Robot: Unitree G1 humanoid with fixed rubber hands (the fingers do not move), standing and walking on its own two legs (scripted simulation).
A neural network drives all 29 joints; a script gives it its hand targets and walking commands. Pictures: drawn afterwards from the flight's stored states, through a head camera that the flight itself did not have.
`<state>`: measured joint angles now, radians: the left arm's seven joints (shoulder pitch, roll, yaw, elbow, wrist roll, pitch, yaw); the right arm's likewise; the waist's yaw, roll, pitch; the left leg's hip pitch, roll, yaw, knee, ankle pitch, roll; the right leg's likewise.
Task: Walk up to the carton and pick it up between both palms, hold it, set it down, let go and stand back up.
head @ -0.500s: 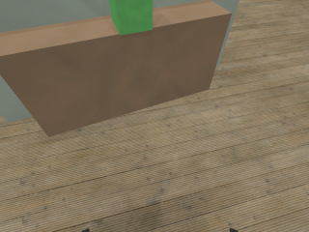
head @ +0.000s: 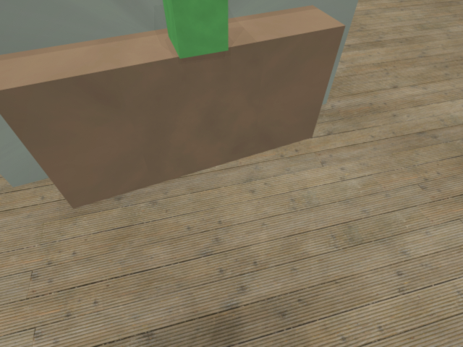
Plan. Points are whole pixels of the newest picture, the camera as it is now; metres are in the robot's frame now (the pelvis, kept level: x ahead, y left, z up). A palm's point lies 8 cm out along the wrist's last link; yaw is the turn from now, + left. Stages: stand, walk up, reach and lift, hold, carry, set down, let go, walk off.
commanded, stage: stand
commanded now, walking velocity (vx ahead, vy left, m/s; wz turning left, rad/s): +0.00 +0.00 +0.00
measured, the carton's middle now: (194, 10) +1.24 +0.15 +0.06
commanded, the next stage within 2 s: none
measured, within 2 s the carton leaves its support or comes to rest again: neither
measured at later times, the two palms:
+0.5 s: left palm out of the picture -0.01 +0.20 -0.14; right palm out of the picture -0.01 -0.20 -0.14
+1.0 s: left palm out of the picture -0.03 +0.19 -0.14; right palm out of the picture -0.03 -0.20 -0.14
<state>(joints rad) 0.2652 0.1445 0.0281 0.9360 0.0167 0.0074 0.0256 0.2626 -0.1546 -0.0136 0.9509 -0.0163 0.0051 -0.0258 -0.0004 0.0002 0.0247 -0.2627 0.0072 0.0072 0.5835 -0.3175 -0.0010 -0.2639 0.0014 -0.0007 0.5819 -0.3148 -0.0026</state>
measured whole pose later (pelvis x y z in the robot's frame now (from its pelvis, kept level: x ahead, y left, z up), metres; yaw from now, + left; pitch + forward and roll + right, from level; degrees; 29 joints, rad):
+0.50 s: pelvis +0.00 +0.00 +0.01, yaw +0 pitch -2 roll +0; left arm 0.28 0.10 0.03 1.13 0.01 0.00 0.04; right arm 0.28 -0.10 -0.02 1.13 -0.01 0.00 -0.04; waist 0.00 0.00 0.06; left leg -0.17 0.01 0.01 0.49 -0.28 0.00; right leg -0.18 0.00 0.00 0.49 -0.27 0.00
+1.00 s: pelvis +0.00 +0.00 +0.01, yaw +0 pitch -3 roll +0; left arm 0.28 0.09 0.02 1.18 0.01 0.00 0.05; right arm 0.28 -0.09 -0.01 1.18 -0.02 0.00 -0.05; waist 0.00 0.00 0.06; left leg -0.17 0.01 0.00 0.47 -0.26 -0.01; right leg -0.17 0.01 0.00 0.47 -0.26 -0.01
